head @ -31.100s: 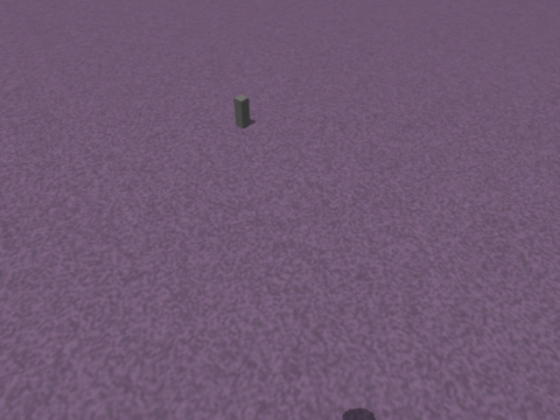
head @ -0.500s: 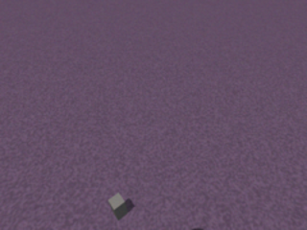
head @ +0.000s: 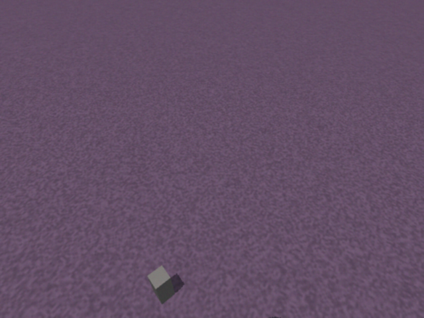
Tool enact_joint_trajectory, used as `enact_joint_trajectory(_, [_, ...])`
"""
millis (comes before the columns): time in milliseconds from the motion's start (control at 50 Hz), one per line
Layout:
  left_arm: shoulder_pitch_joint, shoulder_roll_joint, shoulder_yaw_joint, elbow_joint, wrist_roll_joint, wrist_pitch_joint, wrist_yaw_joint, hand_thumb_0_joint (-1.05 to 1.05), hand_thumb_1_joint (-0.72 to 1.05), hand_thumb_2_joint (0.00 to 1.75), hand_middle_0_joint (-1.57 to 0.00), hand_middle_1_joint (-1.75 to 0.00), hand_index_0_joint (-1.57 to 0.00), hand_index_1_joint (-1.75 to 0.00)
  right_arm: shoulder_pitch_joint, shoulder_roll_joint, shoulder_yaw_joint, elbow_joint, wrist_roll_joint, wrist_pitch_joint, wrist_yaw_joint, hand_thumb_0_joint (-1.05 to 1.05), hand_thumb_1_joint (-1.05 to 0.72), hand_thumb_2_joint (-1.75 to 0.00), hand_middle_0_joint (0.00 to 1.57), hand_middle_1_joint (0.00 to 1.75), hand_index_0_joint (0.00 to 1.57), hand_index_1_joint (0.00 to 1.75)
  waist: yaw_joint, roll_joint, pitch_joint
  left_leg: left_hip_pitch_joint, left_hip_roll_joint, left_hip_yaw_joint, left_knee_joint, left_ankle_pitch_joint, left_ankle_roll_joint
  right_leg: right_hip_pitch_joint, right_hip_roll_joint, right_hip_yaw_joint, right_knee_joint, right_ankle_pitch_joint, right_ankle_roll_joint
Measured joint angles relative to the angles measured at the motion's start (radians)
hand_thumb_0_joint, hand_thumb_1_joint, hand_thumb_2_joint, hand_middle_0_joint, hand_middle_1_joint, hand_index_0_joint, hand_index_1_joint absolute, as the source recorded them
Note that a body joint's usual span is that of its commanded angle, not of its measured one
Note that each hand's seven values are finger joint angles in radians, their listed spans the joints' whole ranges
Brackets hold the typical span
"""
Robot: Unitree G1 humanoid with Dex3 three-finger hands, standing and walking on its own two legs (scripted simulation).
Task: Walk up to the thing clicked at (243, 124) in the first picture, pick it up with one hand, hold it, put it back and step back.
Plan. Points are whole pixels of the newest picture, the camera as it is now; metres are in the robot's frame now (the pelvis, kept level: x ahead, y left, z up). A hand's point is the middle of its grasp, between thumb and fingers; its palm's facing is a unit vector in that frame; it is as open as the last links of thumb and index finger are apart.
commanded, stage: stand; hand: left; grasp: from the side
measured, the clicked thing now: (161, 285) +0.44 +0.21 -0.68
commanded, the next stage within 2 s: step back in 1.10 s
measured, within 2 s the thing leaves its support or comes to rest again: neither
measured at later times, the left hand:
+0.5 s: hand out of the picture +0.08 +0.24 -0.16, palm faces -0.03 -0.94 -0.34, open 7.4 cm
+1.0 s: hand out of the picture +0.11 +0.24 -0.16, palm faces -0.03 -0.94 -0.34, open 7.4 cm
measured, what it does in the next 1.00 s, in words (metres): stands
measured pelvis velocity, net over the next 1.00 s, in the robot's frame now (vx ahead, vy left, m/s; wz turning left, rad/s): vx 0.03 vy -0.01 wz -0.02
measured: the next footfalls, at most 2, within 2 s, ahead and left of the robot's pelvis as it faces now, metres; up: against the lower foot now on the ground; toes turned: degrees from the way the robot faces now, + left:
right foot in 1.78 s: -0.09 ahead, -0.11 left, +0.00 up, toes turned -2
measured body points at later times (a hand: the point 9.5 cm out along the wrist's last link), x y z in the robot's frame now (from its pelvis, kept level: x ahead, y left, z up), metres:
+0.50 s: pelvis +0.02 -0.01 +0.00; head +0.02 -0.01 +0.45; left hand +0.08 +0.29 -0.13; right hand +0.08 -0.30 -0.14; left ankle +0.03 +0.12 -0.75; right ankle +0.01 -0.14 -0.75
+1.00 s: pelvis +0.03 -0.01 +0.00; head +0.04 -0.01 +0.45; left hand +0.11 +0.29 -0.13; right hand +0.10 -0.31 -0.13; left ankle +0.03 +0.12 -0.75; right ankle +0.01 -0.14 -0.75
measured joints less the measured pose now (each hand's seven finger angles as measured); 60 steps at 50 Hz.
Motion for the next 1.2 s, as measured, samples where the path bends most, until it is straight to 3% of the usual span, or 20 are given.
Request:
enact_joint_trajectory(1100, [-0.049, 0.005, 0.007, -0.017, -0.015, -0.002, -0.006, 0.0, 0.91, 0.9, -0.21, -0.3, -0.2, -0.3, -0.043, -0.01, 0.014, -0.004, 0.007, -0.01, -0.001, 0.01, -0.9, -0.9, 0.2, 0.3, 0.2, 0.3, -0.008, -0.003, -0.002, 0.046, 0.019, 0.015, -0.043, -0.028, -0.018, 0.037, 0.019, 0.013, -0.043, -0.023, -0.012])
enact_joint_trajectory(1200, [-0.06, 0.026, 0.027, -0.089, -0.035, 0.014, -0.006, 0.0, 0.9, 0.9, -0.21, -0.3, -0.21, -0.3, -0.073, -0.025, -0.005, -0.066, 0.026, 0.013, 0.009, 0.01, -0.9, -0.9, 0.2, 0.3, 0.2, 0.3, -0.017, -0.001, 0.048, -0.047, 0.027, 0.011, 0.072, -0.064, -0.011, -0.048, 0.025, 0.013, 0.056, -0.05, -0.019])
